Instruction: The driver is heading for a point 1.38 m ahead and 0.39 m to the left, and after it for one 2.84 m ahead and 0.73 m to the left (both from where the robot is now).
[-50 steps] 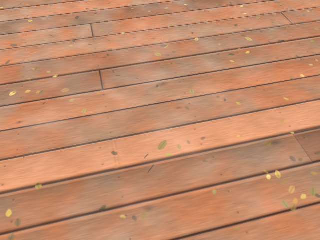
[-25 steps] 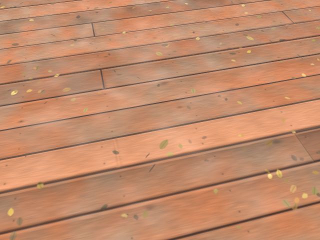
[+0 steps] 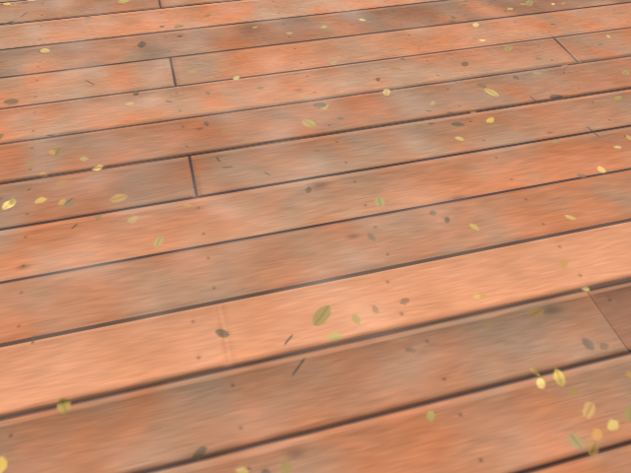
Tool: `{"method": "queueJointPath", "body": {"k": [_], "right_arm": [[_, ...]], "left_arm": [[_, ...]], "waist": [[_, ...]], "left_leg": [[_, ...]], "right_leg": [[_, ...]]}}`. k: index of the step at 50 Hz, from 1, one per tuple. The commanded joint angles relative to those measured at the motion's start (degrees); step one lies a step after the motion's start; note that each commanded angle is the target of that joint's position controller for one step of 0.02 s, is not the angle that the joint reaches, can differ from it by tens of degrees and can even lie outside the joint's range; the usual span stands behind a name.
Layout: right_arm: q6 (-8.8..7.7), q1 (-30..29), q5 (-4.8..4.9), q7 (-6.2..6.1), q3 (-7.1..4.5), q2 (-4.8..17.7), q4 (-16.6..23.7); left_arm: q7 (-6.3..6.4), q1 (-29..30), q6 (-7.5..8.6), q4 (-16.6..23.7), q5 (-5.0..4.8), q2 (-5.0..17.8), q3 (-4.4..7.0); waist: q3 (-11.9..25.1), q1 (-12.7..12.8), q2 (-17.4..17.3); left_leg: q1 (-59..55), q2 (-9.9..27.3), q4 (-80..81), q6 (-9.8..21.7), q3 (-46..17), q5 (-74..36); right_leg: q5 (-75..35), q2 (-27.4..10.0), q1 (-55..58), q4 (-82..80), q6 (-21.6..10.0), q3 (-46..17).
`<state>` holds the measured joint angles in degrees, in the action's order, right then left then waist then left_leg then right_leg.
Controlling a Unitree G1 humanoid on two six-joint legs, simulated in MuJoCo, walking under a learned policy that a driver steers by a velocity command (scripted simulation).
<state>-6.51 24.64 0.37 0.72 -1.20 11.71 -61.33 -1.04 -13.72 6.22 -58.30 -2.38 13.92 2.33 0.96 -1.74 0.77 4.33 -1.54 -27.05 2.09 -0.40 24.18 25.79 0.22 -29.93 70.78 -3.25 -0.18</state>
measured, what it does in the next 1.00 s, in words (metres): walks ahead: right foot, then left foot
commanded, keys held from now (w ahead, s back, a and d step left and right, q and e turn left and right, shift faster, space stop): w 0.62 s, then w+q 0.38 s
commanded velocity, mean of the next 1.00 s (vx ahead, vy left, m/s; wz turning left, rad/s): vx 0.48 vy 0.00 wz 0.12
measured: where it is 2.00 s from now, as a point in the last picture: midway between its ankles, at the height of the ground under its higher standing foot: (227, 271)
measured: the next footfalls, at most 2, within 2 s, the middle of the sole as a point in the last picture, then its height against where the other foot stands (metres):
right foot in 0.26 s outside the picture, level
left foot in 0.80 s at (254, 436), level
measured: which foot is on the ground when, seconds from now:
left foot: down 0.00-0.28, up 0.30-0.78, down 0.80-1.00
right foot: up 0.00-0.24, down 0.26-0.80, up 0.82-1.00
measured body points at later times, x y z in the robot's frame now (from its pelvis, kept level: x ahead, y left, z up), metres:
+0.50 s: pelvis +0.26 -0.05 +0.01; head +0.27 -0.05 +0.46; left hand +0.29 +0.22 -0.13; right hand +0.37 -0.31 -0.11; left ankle +0.32 +0.12 -0.65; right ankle +0.29 -0.13 -0.73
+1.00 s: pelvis +0.54 +0.05 +0.01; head +0.57 +0.07 +0.46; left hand +0.62 +0.34 -0.11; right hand +0.65 -0.20 -0.11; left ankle +0.56 +0.12 -0.73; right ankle +0.57 -0.11 -0.65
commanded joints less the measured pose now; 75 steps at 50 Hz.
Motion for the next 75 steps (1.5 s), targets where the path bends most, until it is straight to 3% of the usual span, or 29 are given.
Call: {"method": "queueJointPath", "body": {"k": [1,5,9,12,13,14,15,16,18,21,25,36,38,40,41,42,43,44,46,50,57,62,65,66,67,68,69,71,75], "right_arm": [[1.30,7.67,-0.29,-0.29,0.21,4.45,-0.57],[1.34,2.35,-0.42,-2.40,-0.08,7.83,2.96],[0.71,5.41,0.95,-2.65,-1.62,10.61,1.57],[2.59,4.15,-0.65,-2.36,-2.23,10.92,2.27],[2.86,3.40,-1.21,-2.12,-1.77,9.97,3.55],[2.03,11.62,-1.14,-1.16,0.36,1.33,4.34],[0.17,10.63,0.04,-0.52,0.48,1.58,3.23],[-0.86,3.44,2.14,-0.26,-1.12,6.86,6.21],[-1.04,-4.06,1.95,-1.12,-1.84,8.58,8.42],[1.52,-0.17,0.97,-1.85,-2.11,5.27,7.81],[2.08,-8.67,-0.25,-2.34,-2.78,6.88,11.48],[0.97,-25.85,1.05,0.88,-1.81,6.43,17.66],[0.86,-23.62,1.13,1.46,-2.26,7.84,18.13],[0.94,-9.18,1.00,1.37,-4.92,12.32,14.18],[1.26,-0.06,0.72,0.92,-6.62,17.79,12.58],[1.16,1.81,0.81,1.49,-6.99,20.54,12.08],[0.93,1.08,0.81,1.54,-5.39,14.75,12.86],[0.75,-2.73,0.42,1.24,-4.91,12.82,14.02],[0.83,-9.09,-0.35,1.13,-4.25,10.68,16.31],[0.78,-8.70,0.25,0.24,-4.34,11.05,17.03],[1.72,-2.69,0.72,-1.64,-4.91,12.36,15.73],[2.77,-0.96,1.08,-2.30,-5.21,12.25,15.10],[3.61,-3.27,0.71,-2.43,-5.09,11.50,16.67],[3.52,-4.95,0.10,-2.03,-4.15,9.35,18.22],[2.99,0.73,0.31,-1.88,-3.03,5.46,19.39],[2.53,5.23,1.64,-1.83,-2.55,6.46,19.94],[2.73,1.66,2.25,-1.90,-3.85,12.08,19.06],[3.33,-6.19,1.13,-1.89,-4.33,12.35,20.79],[4.62,-6.87,1.19,-1.22,-3.96,7.89,22.64]], "left_arm": [[-0.63,12.40,1.58,9.17,0.26,2.11,0.06],[-1.43,18.62,0.48,12.92,1.38,-0.88,-1.55],[-1.11,20.85,-0.30,15.65,0.60,4.16,-0.12],[-0.62,4.98,-0.77,11.21,0.15,9.09,2.79],[-0.22,-4.25,-1.21,8.77,0.31,11.18,3.70],[-0.20,-11.52,-1.32,7.09,2.11,16.30,4.82],[-0.56,-11.39,-1.39,6.33,2.19,12.33,3.50],[-0.73,-5.07,-0.88,6.68,1.59,9.49,2.53],[-1.17,5.01,0.06,8.38,2.15,6.10,1.35],[-1.56,7.19,0.69,7.19,2.74,4.33,0.76],[0.17,2.13,0.87,5.10,2.65,8.03,1.47],[1.64,-7.75,-1.41,1.87,1.38,10.63,2.49],[1.75,-6.48,-2.12,2.23,1.44,11.32,2.86],[1.98,-5.12,-2.96,3.46,2.16,9.85,2.33],[2.28,-6.68,-2.70,5.76,3.30,7.48,1.23],[1.53,-10.42,-0.87,6.54,3.80,1.31,-0.81],[0.85,-6.40,1.02,6.78,1.86,7.51,0.46],[0.48,-1.44,2.36,8.32,0.47,9.61,0.90],[1.09,2.27,2.80,8.95,1.98,9.41,1.29],[1.47,3.29,0.46,10.43,3.09,7.44,1.65],[0.94,17.62,0.67,15.93,2.48,5.01,1.02],[0.04,20.45,1.66,18.44,1.98,7.53,1.56],[0.26,10.90,2.53,16.31,2.16,10.49,3.01],[0.64,2.18,2.69,15.08,3.02,12.81,3.84],[1.18,-6.14,2.09,14.35,3.70,17.37,5.07],[0.67,-7.04,1.33,13.02,2.41,15.58,4.74],[0.70,-3.48,0.98,14.57,1.88,10.14,3.44],[0.71,2.35,0.22,15.01,2.41,7.06,2.37],[0.52,3.84,0.96,13.41,2.79,7.34,2.60]], "waist": [[-8.54,-1.30,-3.46],[-9.20,-0.40,-5.78],[-8.33,1.53,-7.55],[3.33,9.74,-9.85],[8.72,13.42,-8.23],[19.96,9.33,7.93],[23.57,9.88,11.84],[11.16,8.11,9.81],[0.63,3.89,0.51],[-1.17,-0.96,3.77],[-4.54,0.19,2.19],[-5.36,5.63,1.79],[-4.02,3.65,2.89],[4.93,-3.03,1.22],[12.01,-4.69,-7.13],[16.35,-1.60,-19.85],[15.03,-3.46,-13.29],[8.57,-3.20,-10.24],[3.60,-0.16,-1.81],[1.19,2.57,-3.25],[-2.37,-1.66,-5.62],[-2.56,-1.60,-6.19],[2.27,3.27,-7.60],[9.95,7.47,-5.44],[19.09,7.08,6.69],[21.63,5.11,19.02],[12.73,5.94,10.09],[1.35,4.64,2.24],[-1.79,2.05,4.59]], "left_leg": [[-16.30,17.83,14.08,9.66,-16.30,-36.14],[6.75,9.43,23.48,7.01,-3.91,-30.34],[-3.70,13.53,21.45,5.96,-3.89,-42.03],[-8.52,13.12,-0.71,3.11,-1.46,-66.84],[2.11,11.40,-15.04,1.84,-1.38,-57.12],[24.41,1.05,-40.72,-1.55,-0.74,-22.68],[30.08,-2.44,-51.78,-0.44,-8.77,6.54],[36.07,1.19,-55.53,0.86,-8.07,4.34],[32.36,7.17,-49.72,1.88,-4.94,-5.37],[24.12,10.30,-42.77,1.33,-4.61,-7.84],[31.96,11.71,-31.72,-1.60,-3.52,-17.18],[33.21,7.46,-5.07,-0.11,-0.22,-22.93],[29.17,5.63,-3.94,2.13,1.24,-17.75],[8.98,1.20,-2.18,5.21,3.74,-18.11],[-8.83,11.65,-1.38,10.20,-13.82,-16.44],[-23.92,20.94,8.02,18.46,-42.13,-6.18],[-24.56,20.54,10.70,16.71,-42.69,-2.53],[-18.43,18.60,10.65,14.52,-34.47,-8.22],[-5.34,14.92,12.27,13.02,-24.45,-20.39],[2.99,11.94,16.00,13.80,-18.16,-29.34],[8.17,7.51,15.94,9.29,-14.13,-23.58],[0.28,10.50,9.70,8.45,-20.51,-23.35],[-0.21,8.12,0.16,6.66,-21.37,-33.33],[6.00,4.87,-12.24,4.95,-18.72,-31.03],[23.82,-2.99,-31.49,0.66,-11.59,-11.30],[36.81,-2.79,-43.03,-0.26,-9.89,11.00],[40.81,1.25,-47.54,-0.50,-10.90,7.09],[38.33,5.38,-44.46,-0.91,-7.32,-1.40],[34.33,9.13,-39.03,-1.09,-5.59,-7.42]], "right_leg": [[-4.70,-5.83,-31.64,1.60,-0.52,-0.21],[-25.17,-2.15,-3.24,-27.01,2.61,5.26],[-27.66,0.16,1.82,-38.63,0.11,3.67],[-23.60,3.54,19.88,-38.62,-3.64,5.02],[-22.79,-1.87,35.46,-37.17,-5.98,-0.63],[-9.48,-18.74,57.26,-40.54,-16.30,-28.97],[-2.09,-22.67,55.34,-53.69,-17.65,-46.98],[0.76,-20.36,45.33,-56.18,-14.25,-39.83],[-8.83,-16.55,24.49,-59.63,-11.19,-24.06],[-13.15,-11.99,12.40,-63.89,-10.32,-13.63],[-14.91,-12.10,12.28,-67.12,-11.82,-10.27],[-20.53,-15.43,31.08,-61.42,-7.39,-2.76],[-29.51,-16.11,33.66,-56.71,-6.00,-1.23],[-47.13,-11.39,29.77,-36.92,-2.86,4.65],[-34.58,-7.32,14.29,-16.64,0.26,8.17],[4.14,3.64,-7.43,-1.09,3.07,2.97],[4.70,0.38,-14.40,4.87,1.64,-5.00],[-0.83,-2.14,-16.98,4.34,0.28,-4.78],[-8.14,-6.07,-11.66,-3.52,0.19,-4.42],[-12.53,-6.14,-6.97,-14.14,3.14,-3.74],[-33.08,-1.24,-1.85,-39.16,5.01,-2.41],[-28.83,-0.68,-0.33,-45.10,3.79,-4.82],[-23.80,-0.10,13.56,-48.07,0.79,-2.97],[-23.58,-6.25,28.63,-45.25,-2.50,-7.66],[-20.10,-19.23,50.65,-45.01,-9.45,-26.29],[-8.83,-26.13,55.62,-50.90,-13.94,-44.70],[-2.07,-23.84,47.81,-52.75,-11.30,-38.87],[-9.65,-18.43,30.93,-56.14,-7.66,-23.16],[-20.06,-14.96,21.44,-62.02,-7.85,-10.22]]}}
Velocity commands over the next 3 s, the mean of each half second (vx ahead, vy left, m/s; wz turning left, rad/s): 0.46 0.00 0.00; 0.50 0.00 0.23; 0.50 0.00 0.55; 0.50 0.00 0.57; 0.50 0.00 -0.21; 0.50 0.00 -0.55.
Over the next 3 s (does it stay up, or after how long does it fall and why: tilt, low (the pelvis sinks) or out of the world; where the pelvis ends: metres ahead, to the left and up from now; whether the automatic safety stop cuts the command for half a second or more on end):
stays up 1.51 0.58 0.00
